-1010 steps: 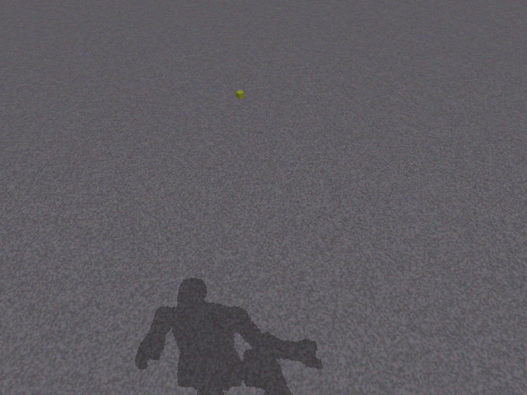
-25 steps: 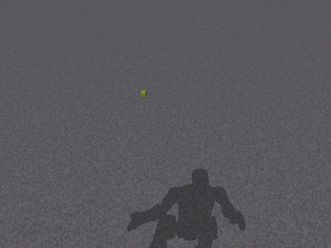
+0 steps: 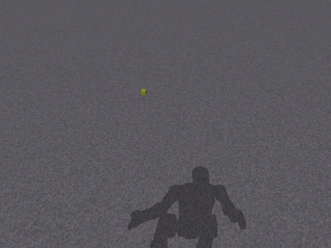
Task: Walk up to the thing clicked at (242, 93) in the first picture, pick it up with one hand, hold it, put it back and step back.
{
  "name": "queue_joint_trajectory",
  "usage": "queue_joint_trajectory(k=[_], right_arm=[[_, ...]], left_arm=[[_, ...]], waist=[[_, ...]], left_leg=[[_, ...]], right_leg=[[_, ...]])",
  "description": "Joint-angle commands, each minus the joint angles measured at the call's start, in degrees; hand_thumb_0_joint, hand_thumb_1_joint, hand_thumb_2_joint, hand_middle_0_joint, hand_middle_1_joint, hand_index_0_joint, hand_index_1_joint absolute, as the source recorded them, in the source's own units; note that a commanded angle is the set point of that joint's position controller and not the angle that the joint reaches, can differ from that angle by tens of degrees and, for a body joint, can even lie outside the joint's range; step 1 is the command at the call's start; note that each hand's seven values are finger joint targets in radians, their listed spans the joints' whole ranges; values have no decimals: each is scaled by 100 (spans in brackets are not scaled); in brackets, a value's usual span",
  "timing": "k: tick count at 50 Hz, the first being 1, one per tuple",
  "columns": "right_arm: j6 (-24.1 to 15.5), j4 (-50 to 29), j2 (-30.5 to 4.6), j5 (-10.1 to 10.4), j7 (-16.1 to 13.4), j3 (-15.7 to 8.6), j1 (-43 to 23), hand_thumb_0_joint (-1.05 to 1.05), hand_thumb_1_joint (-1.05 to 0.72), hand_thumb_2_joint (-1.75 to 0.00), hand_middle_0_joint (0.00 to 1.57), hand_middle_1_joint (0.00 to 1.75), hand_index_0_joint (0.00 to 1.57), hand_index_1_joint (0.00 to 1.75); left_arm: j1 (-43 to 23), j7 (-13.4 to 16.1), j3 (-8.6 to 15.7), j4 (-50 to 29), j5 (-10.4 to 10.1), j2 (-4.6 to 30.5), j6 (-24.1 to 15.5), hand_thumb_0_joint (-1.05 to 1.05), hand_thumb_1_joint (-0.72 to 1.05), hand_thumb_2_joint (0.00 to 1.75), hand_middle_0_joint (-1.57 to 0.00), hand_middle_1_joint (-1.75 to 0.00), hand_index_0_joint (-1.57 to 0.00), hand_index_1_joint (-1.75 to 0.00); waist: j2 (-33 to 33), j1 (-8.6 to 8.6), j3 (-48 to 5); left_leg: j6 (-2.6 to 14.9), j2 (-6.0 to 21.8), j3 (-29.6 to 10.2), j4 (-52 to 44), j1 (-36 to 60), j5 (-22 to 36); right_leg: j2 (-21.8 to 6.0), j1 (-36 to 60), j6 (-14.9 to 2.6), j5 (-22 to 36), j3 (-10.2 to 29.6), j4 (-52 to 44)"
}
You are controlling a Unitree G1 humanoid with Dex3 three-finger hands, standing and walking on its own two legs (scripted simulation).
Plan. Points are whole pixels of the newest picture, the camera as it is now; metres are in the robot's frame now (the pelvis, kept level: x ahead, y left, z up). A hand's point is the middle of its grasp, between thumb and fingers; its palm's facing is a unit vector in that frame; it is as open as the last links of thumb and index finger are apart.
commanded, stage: stand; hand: left
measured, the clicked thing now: (143, 92) +1.49 +0.24 -0.76
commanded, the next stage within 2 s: walk up in 0.32 s
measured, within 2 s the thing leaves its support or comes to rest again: neither
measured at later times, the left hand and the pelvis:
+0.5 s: hand out of the picture +0.08 +0.28 -0.16, palm faces +0.03 -0.93 -0.36, open 7.4 cm; pelvis +0.03 +0.00 -0.02, yaw +1 degrees
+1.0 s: hand (78, 198) +0.28 +0.29 -0.14, palm faces -0.07 -0.93 -0.35, open 7.4 cm; pelvis +0.21 +0.01 -0.01, yaw -1 degrees
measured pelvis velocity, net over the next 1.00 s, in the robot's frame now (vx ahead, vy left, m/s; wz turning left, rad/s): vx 0.21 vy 0.01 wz -0.01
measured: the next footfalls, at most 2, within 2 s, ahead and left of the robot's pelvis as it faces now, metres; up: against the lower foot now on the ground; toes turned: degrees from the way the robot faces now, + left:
left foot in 0.66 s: +0.19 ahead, +0.15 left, +0.00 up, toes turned +5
right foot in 1.08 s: +0.43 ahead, -0.14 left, +0.00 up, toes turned -6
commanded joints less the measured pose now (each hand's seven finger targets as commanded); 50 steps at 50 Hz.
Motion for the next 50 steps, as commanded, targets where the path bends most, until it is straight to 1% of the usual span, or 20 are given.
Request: queue_joint_trajectory(k=[1, 15, 16, 17, 20, 21, 23, 24, 25, 26, 29, 31, 32, 33, 34, 35, 37, 40, 44, 50], right_arm=[[-130, -323, -1224, -6, -108, -208, -243, 0, -90, -90, 20, 30, 20, 30], [-115, -332, -1230, -16, -109, -202, -199, 0, -90, -90, 20, 30, 20, 30], [-218, -624, -1710, -104, 51, -619, 172, 0, -90, -90, 20, 30, 20, 30], [-227, -634, -1796, -158, 115, -685, 76, 0, -90, -90, 20, 30, 20, 30], [-277, -940, -1627, -175, 182, -749, -123, 0, -90, -90, 20, 30, 20, 30], [-306, -1042, -1594, -151, 193, -762, -181, 0, -90, -90, 20, 30, 20, 30], [-334, -1314, -1367, -144, 242, -721, -587, 0, -90, -90, 20, 30, 20, 30], [-328, -1470, -1236, -141, 242, -691, -912, 0, -90, -90, 20, 30, 20, 30], [-343, -1507, -1305, -169, 223, -672, -897, 0, -90, -90, 20, 30, 20, 30], [-374, -1453, -1460, -134, 253, -697, -780, 0, -90, -90, 20, 30, 20, 30], [-475, -1384, -1354, -109, 339, -720, -291, 0, -90, -90, 20, 30, 20, 30], [-493, -1198, -1322, -133, 362, -823, 370, 0, -90, -90, 20, 30, 20, 30], [-474, -959, -1419, -156, 316, -940, 1126, 0, -90, -90, 20, 30, 20, 30], [-448, -785, -1789, -248, 233, -1136, 1965, 0, -90, -90, 20, 30, 20, 30], [-472, -882, -2356, -308, 164, -1250, 2346, 0, -90, -90, 20, 30, 20, 30], [-468, -1173, -2535, -154, 171, -1240, 1700, 0, -90, -90, 20, 30, 20, 30], [-472, -1441, -2154, -13, 165, -1039, 899, 0, -90, -90, 20, 30, 20, 30], [-560, -1606, -1733, 5, 170, -856, 698, 0, -90, -90, 20, 30, 20, 30], [-616, -1752, -1888, -38, 209, -903, 711, 0, -90, -90, 20, 30, 20, 30], [-560, -1889, -1896, -25, 204, -876, 605, 0, -90, -90, 20, 30, 20, 30]], left_arm=[[-132, 103, 219, -308, -20, 1222, -116, 0, 90, 90, -20, -30, -20, -30], [-162, 100, 237, -299, -12, 1232, -98, 0, 90, 90, -20, -30, -20, -30], [68, -85, 645, -625, 78, 1828, -195, 0, 90, 90, -20, -30, -20, -30], [39, -140, 655, -607, 128, 1730, -209, 0, 90, 90, -20, -30, -20, -30], [65, -227, 685, -843, 126, 1488, -262, 0, 90, 90, -20, -30, -20, -30], [325, -219, 723, -817, 135, 1543, -289, 0, 90, 90, -20, -30, -20, -30], [1005, -210, 850, -697, 167, 1840, -337, 0, 90, 90, -20, -30, -20, -30], [1197, -194, 950, -680, 192, 2163, -367, 0, 90, 90, -20, -30, -20, -30], [934, -183, 971, -903, 242, 2346, -415, 0, 90, 90, -20, -30, -20, -30], [759, -178, 930, -1016, 191, 2241, -433, 0, 90, 90, -20, -30, -20, -30], [402, -162, 830, -1212, 152, 2078, -446, 0, 90, 90, -20, -30, -20, -30], [88, -202, 747, -1376, 82, 1982, -387, 0, 90, 90, -20, -30, -20, -30], [30, -235, 689, -1437, 22, 1825, -361, 0, 90, 90, -20, -30, -20, -30], [299, -239, 578, -1499, -7, 1470, -326, 0, 90, 90, -20, -30, -20, -30], [416, -234, 488, -1641, -44, 1071, -343, 0, 90, 90, -20, -30, -20, -30], [244, -178, 573, -1638, 8, 1608, -315, 0, 90, 90, -20, -30, -20, -30], [632, -207, 545, -1391, -105, 1726, -321, 0, 90, 90, -20, -30, -20, -30], [1029, -299, 583, -1148, -27, 1719, -337, 0, 90, 90, -20, -30, -20, -30], [573, -445, 577, -1419, 35, 1576, -330, 0, 90, 90, -20, -30, -20, -30], [354, -501, 655, -1487, 16, 1490, -366, 0, 90, 90, -20, -30, -20, -30]], waist=[[-26, 30, -436], [40, 6, -364], [-66, 23, -1049], [164, 62, -603], [266, 197, 300], [183, 331, 158], [-353, 653, 40], [-1177, 851, 396], [-967, 773, 691], [-555, 625, 869], [-1019, 288, 524], [-855, -153, 76], [-368, -548, -332], [809, -903, -898], [1919, -1002, -994], [833, -809, -753], [385, -264, -40], [524, -72, 218], [780, -128, 428], [675, 21, 227]], left_leg=[[222, 617, -399, -233, 84, 1154], [219, 615, -405, -321, -26, 866], [683, 432, -534, 9, 98, -2147], [804, 566, -775, 25, -399, -2929], [934, 801, -1179, 130, -1091, -2617], [906, 767, -1142, 286, -1211, -2350], [516, 101, -327, 1253, -2474, -2000], [363, -231, 408, 2498, -3570, -1731], [306, 165, 54, 2893, -3818, -1884], [298, 314, -79, 2868, -3666, -1815], [284, 552, -4, 1857, -2555, -1594], [243, 194, 491, 808, -750, -485], [263, -110, 823, 548, 764, 182], [509, 134, 283, 487, 2118, -459], [1049, 1679, -2654, -483, 2481, -2265], [1585, 2237, -3577, -957, 1444, -3558], [1500, 2045, -2413, -812, 785, -2777], [1245, 1567, -1070, -914, 6, -1460], [1491, 1666, -531, -1127, -157, -1351], [1143, 1348, 49, -538, -548, -835]], right_leg=[[-563, 53, -223, 791, 468, -263], [-546, 93, -229, 537, 477, -272], [-282, 186, -491, -2112, 312, 350], [-366, -310, -570, -2749, 433, 630], [-445, -1021, -690, -2250, 594, 961], [-500, -686, -736, -1963, 655, 817], [-905, 629, -1017, -2715, 1579, -165], [-1768, 1135, -1418, -3242, 2731, -1102], [-2407, 966, -1780, -2910, 3194, -1323], [-2284, 829, -1823, -2314, 2953, -1172], [-1669, 736, -1453, -73, 1434, -548], [-1069, -187, -1049, 490, 392, 289], [-650, -1021, -823, 791, -128, 1270], [-184, -1980, -639, 294, -474, 2976], [746, -3405, -443, -2140, 128, 4298], [339, -3305, -519, -2162, 992, 4739], [-67, -3338, -513, -1186, 1159, 4785], [-318, -2742, -283, -653, 941, 3900], [-542, -2543, -114, -432, 486, 2536], [-268, -1340, -283, 485, 16, 1678]])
